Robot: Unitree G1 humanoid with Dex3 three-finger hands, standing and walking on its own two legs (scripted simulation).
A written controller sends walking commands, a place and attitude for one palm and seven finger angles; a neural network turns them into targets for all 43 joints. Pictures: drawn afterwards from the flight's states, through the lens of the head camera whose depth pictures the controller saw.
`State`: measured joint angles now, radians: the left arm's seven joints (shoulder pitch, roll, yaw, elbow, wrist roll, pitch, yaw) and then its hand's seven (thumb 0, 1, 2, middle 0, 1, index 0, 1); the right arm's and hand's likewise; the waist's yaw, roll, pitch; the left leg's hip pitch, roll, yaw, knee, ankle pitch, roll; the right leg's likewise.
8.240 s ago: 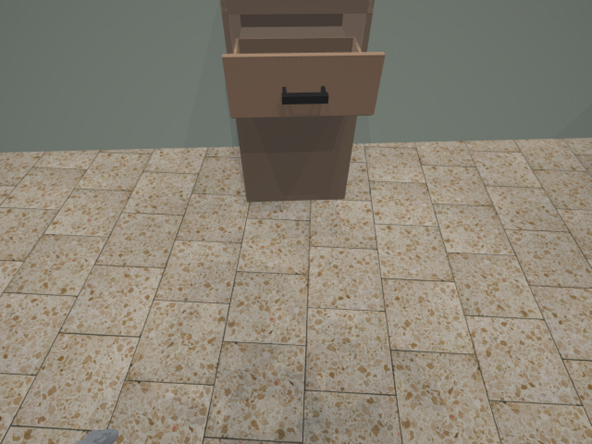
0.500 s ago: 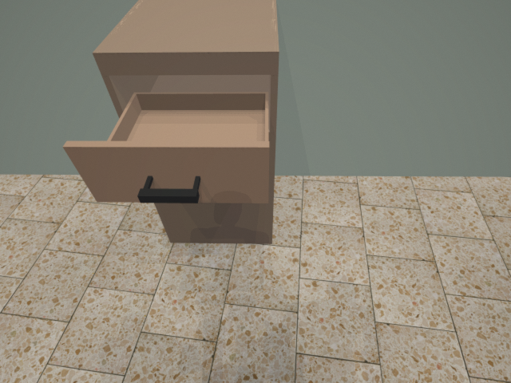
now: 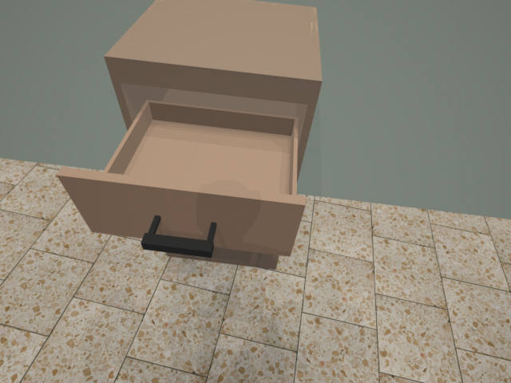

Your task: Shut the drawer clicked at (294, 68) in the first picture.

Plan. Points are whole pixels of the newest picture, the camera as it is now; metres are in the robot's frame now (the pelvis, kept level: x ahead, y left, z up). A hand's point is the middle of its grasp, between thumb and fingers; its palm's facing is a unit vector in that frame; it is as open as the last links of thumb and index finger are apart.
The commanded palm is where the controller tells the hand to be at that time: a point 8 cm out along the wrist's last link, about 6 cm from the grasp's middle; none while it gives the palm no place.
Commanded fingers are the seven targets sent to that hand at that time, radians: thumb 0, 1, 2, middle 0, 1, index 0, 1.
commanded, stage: come to a stop and stand still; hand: left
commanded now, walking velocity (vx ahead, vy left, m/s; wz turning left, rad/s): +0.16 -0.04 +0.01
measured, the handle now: (181, 235) +0.36 +0.17 -0.03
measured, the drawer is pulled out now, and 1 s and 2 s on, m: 0.30 0.30 0.30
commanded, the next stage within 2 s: look again from close up in 1.80 s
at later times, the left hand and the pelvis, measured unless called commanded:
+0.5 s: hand out of the picture +0.11 +0.16 -0.16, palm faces +0.08 -0.97 -0.25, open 7.3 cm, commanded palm none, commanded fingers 0.00 0.90 0.90 -0.20 -0.30 -0.20 -0.30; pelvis +0.03 -0.02 +0.00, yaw +2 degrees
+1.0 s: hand out of the picture +0.01 +0.21 -0.16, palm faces +0.04 -0.97 -0.24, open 7.4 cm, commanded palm none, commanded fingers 0.00 0.90 0.90 -0.20 -0.30 -0.20 -0.30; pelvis +0.00 +0.03 +0.00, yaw +1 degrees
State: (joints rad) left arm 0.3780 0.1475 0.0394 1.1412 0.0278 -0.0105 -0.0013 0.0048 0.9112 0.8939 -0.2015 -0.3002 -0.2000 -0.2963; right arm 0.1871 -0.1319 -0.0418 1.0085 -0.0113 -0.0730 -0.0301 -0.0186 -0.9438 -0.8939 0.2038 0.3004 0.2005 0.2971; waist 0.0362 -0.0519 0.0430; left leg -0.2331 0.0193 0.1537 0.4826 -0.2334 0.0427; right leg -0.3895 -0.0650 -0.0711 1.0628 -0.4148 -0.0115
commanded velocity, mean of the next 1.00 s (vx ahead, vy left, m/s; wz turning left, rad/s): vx -0.07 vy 0.04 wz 0.00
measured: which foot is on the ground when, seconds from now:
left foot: down 0.00-0.26, up 0.28-0.56, down 0.58-1.00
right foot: up 0.00-0.18, down 0.20-0.58, up 0.60-0.72, down 0.74-1.00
